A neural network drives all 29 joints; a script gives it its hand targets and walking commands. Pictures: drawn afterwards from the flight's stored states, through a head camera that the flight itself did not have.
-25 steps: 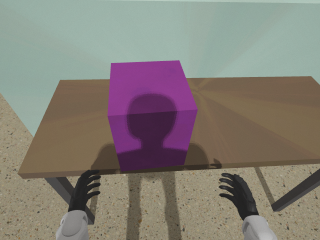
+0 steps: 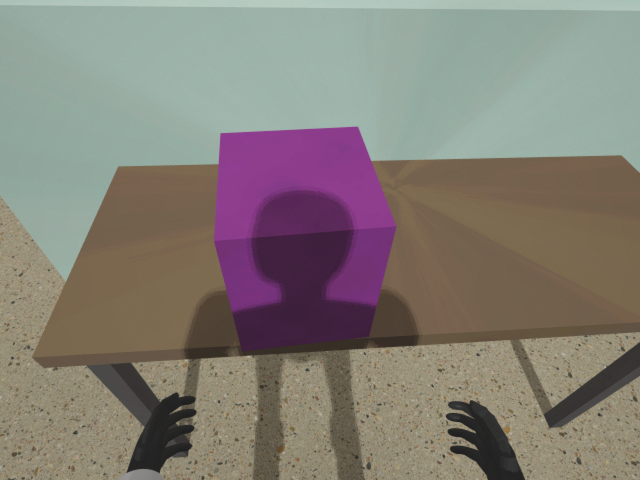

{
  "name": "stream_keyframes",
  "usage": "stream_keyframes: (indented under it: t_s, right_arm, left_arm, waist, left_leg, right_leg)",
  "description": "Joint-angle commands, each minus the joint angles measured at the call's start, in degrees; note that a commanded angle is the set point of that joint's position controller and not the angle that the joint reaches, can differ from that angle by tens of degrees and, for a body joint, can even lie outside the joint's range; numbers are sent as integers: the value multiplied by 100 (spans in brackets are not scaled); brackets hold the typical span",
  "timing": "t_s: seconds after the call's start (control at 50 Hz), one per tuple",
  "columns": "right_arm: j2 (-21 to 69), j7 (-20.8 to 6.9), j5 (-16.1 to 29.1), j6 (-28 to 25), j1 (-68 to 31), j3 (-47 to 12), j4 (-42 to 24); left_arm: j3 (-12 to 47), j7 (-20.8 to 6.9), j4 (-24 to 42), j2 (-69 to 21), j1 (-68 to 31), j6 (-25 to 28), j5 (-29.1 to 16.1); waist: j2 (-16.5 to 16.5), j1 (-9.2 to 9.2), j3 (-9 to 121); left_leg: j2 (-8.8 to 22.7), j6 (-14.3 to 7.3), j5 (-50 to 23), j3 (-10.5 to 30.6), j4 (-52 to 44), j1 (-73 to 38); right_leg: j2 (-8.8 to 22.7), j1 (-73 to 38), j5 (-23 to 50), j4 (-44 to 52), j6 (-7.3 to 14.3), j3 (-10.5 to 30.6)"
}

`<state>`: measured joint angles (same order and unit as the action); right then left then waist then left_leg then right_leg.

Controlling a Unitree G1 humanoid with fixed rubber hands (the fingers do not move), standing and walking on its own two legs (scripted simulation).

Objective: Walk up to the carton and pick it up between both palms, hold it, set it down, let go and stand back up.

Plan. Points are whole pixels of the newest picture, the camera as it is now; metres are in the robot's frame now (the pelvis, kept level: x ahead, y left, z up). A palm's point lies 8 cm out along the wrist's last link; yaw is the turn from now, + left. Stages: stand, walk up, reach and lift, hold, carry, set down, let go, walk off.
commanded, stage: set down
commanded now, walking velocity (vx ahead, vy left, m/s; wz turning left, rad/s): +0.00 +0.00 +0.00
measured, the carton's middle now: (299, 240) +0.45 +0.06 +0.05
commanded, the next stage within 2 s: let go in 0.38 s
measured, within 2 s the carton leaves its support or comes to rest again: neither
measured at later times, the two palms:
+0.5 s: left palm out of the picture +0.14 +0.23 -0.09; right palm out of the picture +0.15 -0.22 -0.09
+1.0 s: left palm out of the picture +0.13 +0.22 -0.09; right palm out of the picture +0.13 -0.24 -0.09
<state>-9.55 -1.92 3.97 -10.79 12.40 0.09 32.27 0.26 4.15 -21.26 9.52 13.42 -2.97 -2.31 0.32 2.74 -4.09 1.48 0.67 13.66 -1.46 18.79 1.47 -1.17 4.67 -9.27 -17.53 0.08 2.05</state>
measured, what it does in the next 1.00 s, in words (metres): stands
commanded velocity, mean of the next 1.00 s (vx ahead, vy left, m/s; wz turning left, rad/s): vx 0.00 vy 0.00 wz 0.00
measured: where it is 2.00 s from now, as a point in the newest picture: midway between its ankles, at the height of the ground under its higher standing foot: outside the picture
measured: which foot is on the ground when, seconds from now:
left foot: down 0.00-1.00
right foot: down 0.00-1.00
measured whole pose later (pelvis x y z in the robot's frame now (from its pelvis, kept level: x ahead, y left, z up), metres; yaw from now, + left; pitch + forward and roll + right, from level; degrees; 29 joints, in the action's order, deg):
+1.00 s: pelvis -0.01 +0.00 -0.01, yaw +1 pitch -3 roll -1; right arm -11.5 -0.2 -0.8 -6.6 12.2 2.5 40.8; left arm 0.2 0.8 -32.7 10.8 12.5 -2.5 0.8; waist -0.1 0.8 -1.9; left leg 1.7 0.7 17.0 -0.6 27.3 7.3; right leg -1.3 10.3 -12.7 -26.0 0.2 1.2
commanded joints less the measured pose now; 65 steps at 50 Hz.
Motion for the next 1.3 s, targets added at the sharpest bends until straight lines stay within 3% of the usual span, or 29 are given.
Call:
stream_keyframes:
  t_s: [0.0,0.34,0.46,0.6,0.8,0.82,0.84,0.88,0.9,0.92,0.94,1.02,1.28]
  right_arm:
    - [-623,36,-89,-276,-405,226,-557]
    - [-603,111,-454,-239,-431,350,185]
    - [-659,117,-627,-355,-678,558,392]
    - [-668,82,-531,-449,-595,434,533]
    - [-660,78,-586,-305,-653,434,367]
    - [-872,82,-546,-373,-575,597,145]
    - [-861,92,-529,-383,-526,548,161]
    - [-833,111,-511,-373,-497,532,173]
    - [-1064,237,-465,222,-33,469,503]
    - [-1000,261,-444,444,125,464,378]
    - [-1050,265,-419,528,200,472,340]
    - [-1046,246,-433,667,340,450,383]
    - [-1194,212,-451,743,785,396,552]
  left_arm:
    - [-200,-45,667,506,-418,164,62]
    - [-231,-276,53,699,-450,-186,184]
    - [-138,-273,80,824,-810,-246,115]
    - [-185,-262,-135,789,-621,-208,169]
    - [-215,-262,-162,797,-805,-325,179]
    - [-104,-259,121,524,-638,-324,87]
    - [-117,-267,82,585,-656,-349,117]
    - [-162,-310,56,642,-664,-377,140]
    - [-452,-237,-793,1133,193,144,414]
    - [-479,-268,-877,1181,286,256,374]
    - [-470,-274,-859,1192,140,389,383]
    - [-402,-356,-973,971,7,567,365]
    - [-353,-364,-1550,1138,498,588,351]
  waist:
    - [-98,-22,654]
    - [-139,-125,443]
    - [-126,-231,533]
    - [-89,-201,627]
    - [-60,-181,419]
    - [-6,64,641]
    - [-82,-51,621]
    - [-58,-60,570]
    - [-187,-19,1059]
    - [-124,-167,954]
    - [-50,-244,1058]
    - [49,-312,684]
    - [-23,-265,118]
  left_leg:
    - [-164,197,-1774,-325,-191,258]
    - [-137,179,-1579,-347,-53,312]
    - [-55,141,-1202,-349,57,383]
    - [-135,166,-1423,-357,92,322]
    - [-119,97,-1028,-400,-28,425]
    - [-252,223,-1137,-412,211,726]
    - [-247,226,-1051,-432,192,693]
    - [-261,225,-1057,-435,266,718]
    - [236,-113,-1526,202,732,953]
    - [298,-153,-983,286,663,748]
    - [413,-218,-1360,390,744,518]
    - [403,-187,-851,468,675,795]
    - [355,-231,215,669,280,1440]
  right_leg:
    - [-63,-477,844,169,167,-183]
    - [-48,-399,731,52,121,-271]
    - [-52,-207,651,-135,117,-323]
    - [-53,-398,1090,-176,107,-277]
    - [-33,-272,696,-120,121,-241]
    - [-56,-439,724,-322,92,-259]
    - [-50,-399,783,-334,108,-231]
    - [-45,-322,781,-355,103,-244]
    - [451,144,1586,-742,124,174]
    - [553,322,1186,-632,100,287]
    - [651,275,1554,-740,134,381]
    - [612,606,1097,-618,115,390]
    - [578,690,-10,-540,63,399]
